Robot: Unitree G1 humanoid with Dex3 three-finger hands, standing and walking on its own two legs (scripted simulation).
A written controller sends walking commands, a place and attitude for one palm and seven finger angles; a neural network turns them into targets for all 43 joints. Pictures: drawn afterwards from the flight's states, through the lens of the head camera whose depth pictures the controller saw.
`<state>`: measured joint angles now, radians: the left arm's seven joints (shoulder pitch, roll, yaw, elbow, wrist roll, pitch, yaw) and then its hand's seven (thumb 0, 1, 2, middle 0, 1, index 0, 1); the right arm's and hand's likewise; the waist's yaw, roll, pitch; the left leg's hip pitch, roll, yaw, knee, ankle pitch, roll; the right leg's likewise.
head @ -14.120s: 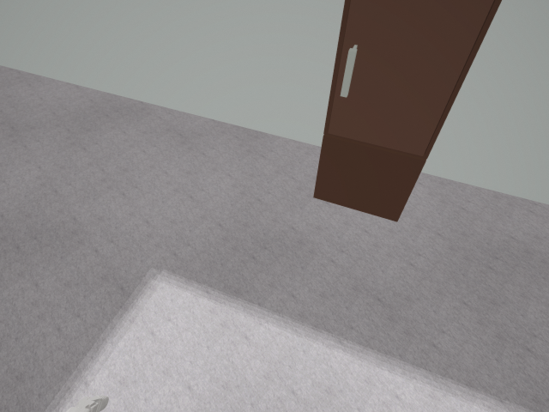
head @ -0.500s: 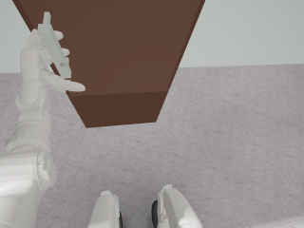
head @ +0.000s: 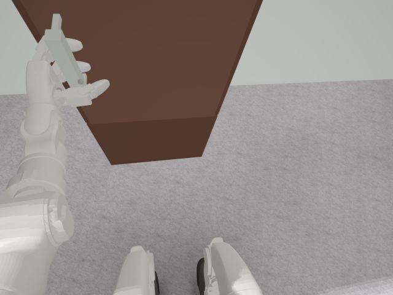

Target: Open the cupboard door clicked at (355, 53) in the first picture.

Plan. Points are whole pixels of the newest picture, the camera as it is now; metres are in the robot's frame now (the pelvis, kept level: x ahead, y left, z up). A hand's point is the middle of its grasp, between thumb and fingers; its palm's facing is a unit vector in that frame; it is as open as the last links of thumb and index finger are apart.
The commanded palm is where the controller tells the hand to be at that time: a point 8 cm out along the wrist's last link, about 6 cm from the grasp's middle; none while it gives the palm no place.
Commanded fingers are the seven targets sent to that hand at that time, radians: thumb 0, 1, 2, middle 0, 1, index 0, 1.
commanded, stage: close the thumb around the handle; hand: left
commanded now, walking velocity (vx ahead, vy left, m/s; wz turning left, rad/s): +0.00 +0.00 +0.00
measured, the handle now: (71, 61) +0.56 +0.20 +0.05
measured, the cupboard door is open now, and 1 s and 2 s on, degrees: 0 17 42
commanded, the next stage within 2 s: pull the door open along its arc in 0.32 s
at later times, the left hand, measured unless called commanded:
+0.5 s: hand (86, 82) +0.52 +0.18 +0.05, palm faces +0.07 -1.00 -0.01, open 5.6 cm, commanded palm +0.48 +0.21 +0.05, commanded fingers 0.00 0.90 0.90 -0.40 -1.35 -0.40 -1.35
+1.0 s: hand (105, 127) +0.42 +0.13 +0.05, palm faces +0.40 -0.91 +0.09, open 5.9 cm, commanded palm +0.36 +0.17 +0.05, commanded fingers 0.00 0.90 0.90 -0.40 -1.35 -0.40 -1.35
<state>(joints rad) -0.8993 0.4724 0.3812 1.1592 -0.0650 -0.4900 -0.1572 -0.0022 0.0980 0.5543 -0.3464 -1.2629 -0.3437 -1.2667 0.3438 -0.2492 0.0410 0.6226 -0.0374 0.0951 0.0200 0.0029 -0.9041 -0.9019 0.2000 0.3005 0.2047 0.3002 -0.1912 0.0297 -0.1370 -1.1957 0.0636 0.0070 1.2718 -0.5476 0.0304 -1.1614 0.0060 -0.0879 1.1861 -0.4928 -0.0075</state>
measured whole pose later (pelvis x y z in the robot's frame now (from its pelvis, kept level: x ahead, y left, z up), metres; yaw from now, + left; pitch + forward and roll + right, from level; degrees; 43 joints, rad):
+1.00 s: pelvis +0.03 -0.01 +0.02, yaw +1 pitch +23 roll -2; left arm -0.31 0.01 0.15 0.55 -0.04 -0.48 0.37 0.02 0.69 0.75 -0.35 -1.35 -0.39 -1.35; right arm 0.27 -0.21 -0.01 0.57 -0.06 0.06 0.07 0.01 -0.91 -0.90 0.20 0.30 0.20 0.30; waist -0.07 0.01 -0.19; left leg -1.00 0.05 0.04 1.15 -0.55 0.02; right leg -0.99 0.00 -0.06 1.11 -0.51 -0.01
